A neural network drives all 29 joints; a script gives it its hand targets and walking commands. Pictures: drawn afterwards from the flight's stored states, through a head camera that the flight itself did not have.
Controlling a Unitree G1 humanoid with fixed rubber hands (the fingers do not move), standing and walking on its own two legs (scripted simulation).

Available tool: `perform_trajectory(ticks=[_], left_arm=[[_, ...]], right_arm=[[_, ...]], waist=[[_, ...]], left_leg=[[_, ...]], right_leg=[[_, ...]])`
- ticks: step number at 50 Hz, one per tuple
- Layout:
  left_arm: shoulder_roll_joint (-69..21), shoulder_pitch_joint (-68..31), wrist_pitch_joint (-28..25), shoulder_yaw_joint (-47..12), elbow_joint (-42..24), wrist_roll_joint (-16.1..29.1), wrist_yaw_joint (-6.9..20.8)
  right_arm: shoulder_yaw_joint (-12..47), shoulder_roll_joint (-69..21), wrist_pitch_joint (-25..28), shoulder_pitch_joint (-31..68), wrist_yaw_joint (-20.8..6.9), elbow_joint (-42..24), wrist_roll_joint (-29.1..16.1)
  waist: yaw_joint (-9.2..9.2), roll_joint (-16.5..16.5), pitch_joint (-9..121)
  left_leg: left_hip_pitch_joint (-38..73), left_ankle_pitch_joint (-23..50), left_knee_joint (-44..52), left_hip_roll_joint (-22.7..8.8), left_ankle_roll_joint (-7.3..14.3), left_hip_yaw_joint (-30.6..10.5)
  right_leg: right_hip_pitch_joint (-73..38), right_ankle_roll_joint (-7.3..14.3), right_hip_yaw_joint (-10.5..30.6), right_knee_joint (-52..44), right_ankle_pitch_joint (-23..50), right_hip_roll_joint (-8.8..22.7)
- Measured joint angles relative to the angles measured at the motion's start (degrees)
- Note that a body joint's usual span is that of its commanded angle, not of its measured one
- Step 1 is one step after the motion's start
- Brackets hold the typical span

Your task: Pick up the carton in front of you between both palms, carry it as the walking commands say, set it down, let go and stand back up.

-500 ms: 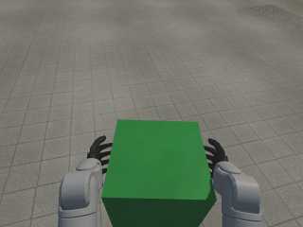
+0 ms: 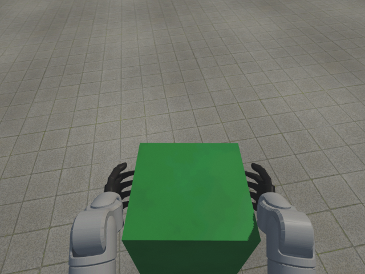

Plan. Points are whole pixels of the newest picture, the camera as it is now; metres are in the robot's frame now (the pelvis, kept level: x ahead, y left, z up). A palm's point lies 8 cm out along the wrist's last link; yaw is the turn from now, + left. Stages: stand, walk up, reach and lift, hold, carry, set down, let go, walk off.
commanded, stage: carry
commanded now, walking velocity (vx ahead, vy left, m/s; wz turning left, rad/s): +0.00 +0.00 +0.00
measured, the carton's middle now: (188, 214) +0.27 +0.00 -0.01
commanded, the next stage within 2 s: none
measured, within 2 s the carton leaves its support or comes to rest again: neither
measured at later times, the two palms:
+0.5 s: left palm (127, 132) +0.44 +0.15 +0.07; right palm (250, 136) +0.43 -0.15 +0.07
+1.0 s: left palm (134, 147) +0.40 +0.13 +0.06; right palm (262, 152) +0.38 -0.17 +0.06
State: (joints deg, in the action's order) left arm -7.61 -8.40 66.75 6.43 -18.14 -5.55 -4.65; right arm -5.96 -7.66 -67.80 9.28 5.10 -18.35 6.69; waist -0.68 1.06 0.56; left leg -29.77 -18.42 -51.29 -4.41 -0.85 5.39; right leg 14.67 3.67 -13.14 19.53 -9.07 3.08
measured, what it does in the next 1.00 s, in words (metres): walks ahead: left foot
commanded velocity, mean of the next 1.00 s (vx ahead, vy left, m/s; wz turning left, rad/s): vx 0.00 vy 0.00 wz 0.00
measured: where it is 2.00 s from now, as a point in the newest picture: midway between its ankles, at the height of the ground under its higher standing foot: outside the picture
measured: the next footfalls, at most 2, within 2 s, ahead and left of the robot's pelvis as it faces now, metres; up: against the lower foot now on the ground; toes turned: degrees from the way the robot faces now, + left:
left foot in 0.16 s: +0.23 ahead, +0.12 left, +0.00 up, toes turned +9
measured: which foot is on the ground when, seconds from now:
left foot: up 0.00-0.14, down 0.16-1.00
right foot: down 0.00-1.00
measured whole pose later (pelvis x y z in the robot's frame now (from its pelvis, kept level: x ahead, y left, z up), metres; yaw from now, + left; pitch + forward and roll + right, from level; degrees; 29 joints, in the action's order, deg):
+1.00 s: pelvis +0.13 +0.00 -0.02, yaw -4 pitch +2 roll +1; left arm -7.6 -9.1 68.3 6.8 -14.9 -6.9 -4.3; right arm -6.4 -7.7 -68.1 9.4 4.6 -14.3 7.0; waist -0.2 -1.1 6.0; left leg -21.6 -11.6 -32.1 -4.6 1.0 12.4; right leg 5.7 0.9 -7.3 30.3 -26.3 2.0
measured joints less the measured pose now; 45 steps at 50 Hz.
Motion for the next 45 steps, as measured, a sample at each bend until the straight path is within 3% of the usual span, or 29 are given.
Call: perform_trajectory(ticks=[5,8,10,12,18,25,45], left_arm=[[0.0,0.4,-0.4,-0.6,-2.9,0.4,0.1],[0.0,-0.1,0.5,-0.8,-4.4,0.2,0.1],[0.0,-1.0,1.4,-0.1,-4.1,0.0,0.1],[-0.1,-1.7,2.5,0.7,-3.3,-0.6,0.1],[-0.2,-2.4,3.6,1.5,-0.2,-1.5,0.2],[-0.2,-2.3,2.6,0.7,-0.8,-1.1,0.1],[0.0,-0.9,2.9,0.3,0.4,-1.1,0.2]], right_arm=[[0.6,0.1,0.4,-0.8,0.1,-3.4,-0.2],[0.3,0.1,-0.7,-0.4,0.1,-5.1,-0.4],[0.2,0.0,-0.8,0.3,0.1,-4.1,-0.4],[-0.1,-0.2,-1.0,1.5,0.1,-1.8,-0.6],[-1.0,-0.4,-1.4,2.5,-0.1,2.4,-0.4],[-0.9,-0.2,-0.9,1.4,-0.1,0.2,-0.4],[-0.3,0.0,-1.6,0.3,-0.2,1.2,-0.1]], waist=[[0.72,0.4,0.5],[0.98,0.6,1.8],[1.00,-1.6,3.1],[0.82,-3.6,4.1],[0.34,-3.6,6.0],[0.83,-2.1,4.8],[0.43,-2.2,5.2]], left_leg=[[0.4,9.9,17.0,0.9,-0.5,2.1],[5.5,20.3,26.9,1.2,-0.2,4.5],[7.6,15.0,26.7,2.2,2.9,5.8],[8.0,11.0,25.1,3.0,4.3,6.6],[8.3,7.9,23.8,2.6,3.9,7.3],[8.2,7.6,22.8,2.0,3.6,7.3],[8.0,5.7,18.6,0.1,1.8,7.0]], right_leg=[[-5.3,-1.6,0.5,-0.6,-4.0,-0.5],[-7.4,-2.9,1.0,4.1,-9.4,-0.9],[-6.8,-4.0,1.9,9.2,-13.1,0.6],[-6.3,-5.0,3.9,11.9,-14.2,1.5],[-9.6,-5.7,5.5,5.5,-14.3,0.8],[-8.4,-6.1,5.8,8.4,-13.5,0.6],[-9.3,-3.0,5.8,10.6,-17.9,-0.7]])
